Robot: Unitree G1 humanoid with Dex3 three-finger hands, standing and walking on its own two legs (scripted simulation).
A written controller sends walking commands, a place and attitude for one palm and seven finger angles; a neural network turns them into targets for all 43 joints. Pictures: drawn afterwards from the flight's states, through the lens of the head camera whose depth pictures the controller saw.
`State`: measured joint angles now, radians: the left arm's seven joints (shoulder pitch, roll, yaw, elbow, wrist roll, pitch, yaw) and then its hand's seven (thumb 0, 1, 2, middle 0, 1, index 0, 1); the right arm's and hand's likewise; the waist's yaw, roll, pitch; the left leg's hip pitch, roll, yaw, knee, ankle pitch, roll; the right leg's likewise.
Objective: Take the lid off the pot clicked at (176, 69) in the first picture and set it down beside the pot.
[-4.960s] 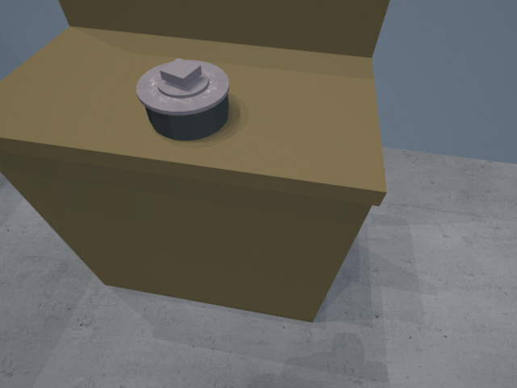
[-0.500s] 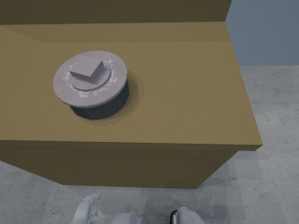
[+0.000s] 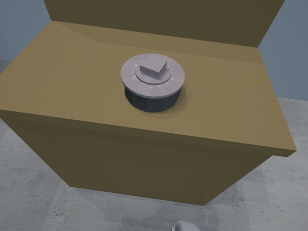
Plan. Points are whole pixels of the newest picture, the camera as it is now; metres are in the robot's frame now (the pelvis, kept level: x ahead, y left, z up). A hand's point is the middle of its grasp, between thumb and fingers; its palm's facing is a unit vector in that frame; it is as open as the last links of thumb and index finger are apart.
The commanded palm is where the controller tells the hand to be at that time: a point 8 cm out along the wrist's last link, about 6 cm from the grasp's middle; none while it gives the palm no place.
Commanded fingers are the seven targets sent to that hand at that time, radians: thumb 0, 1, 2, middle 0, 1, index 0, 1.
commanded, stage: come to a stop and stand still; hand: left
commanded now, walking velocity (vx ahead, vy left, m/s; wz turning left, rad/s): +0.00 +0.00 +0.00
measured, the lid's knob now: (153, 65) +0.48 +0.05 +0.16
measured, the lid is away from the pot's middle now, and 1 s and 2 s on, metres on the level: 0.00 0.00 0.00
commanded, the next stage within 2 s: look again from close up in 0.68 s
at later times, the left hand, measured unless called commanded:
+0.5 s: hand out of the picture +0.02 +0.20 -0.18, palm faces -0.02 -0.98 -0.19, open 7.3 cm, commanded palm none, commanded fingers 0.00 0.90 0.90 -0.20 -0.30 -0.20 -0.30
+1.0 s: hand out of the picture -0.02 +0.19 -0.18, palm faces +0.02 -0.98 -0.21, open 7.4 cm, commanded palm none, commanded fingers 0.00 0.90 0.90 -0.20 -0.30 -0.20 -0.30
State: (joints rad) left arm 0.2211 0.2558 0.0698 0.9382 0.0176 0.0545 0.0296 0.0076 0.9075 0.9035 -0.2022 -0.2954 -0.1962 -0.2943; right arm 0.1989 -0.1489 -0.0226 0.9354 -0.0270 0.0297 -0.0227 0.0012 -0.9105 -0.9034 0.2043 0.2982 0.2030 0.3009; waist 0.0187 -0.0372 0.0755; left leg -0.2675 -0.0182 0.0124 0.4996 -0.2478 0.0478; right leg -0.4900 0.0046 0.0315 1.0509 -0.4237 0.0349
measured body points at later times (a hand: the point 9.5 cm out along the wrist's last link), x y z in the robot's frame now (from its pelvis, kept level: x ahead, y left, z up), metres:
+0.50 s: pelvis -0.04 +0.02 +0.00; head -0.01 +0.03 +0.45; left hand +0.02 +0.25 -0.16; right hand -0.05 -0.21 -0.15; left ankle +0.01 +0.09 -0.74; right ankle -0.08 -0.10 -0.74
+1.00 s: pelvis -0.02 +0.02 -0.01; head +0.00 +0.02 +0.44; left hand -0.02 +0.24 -0.16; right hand +0.02 -0.21 -0.16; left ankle +0.01 +0.09 -0.74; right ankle -0.08 -0.10 -0.74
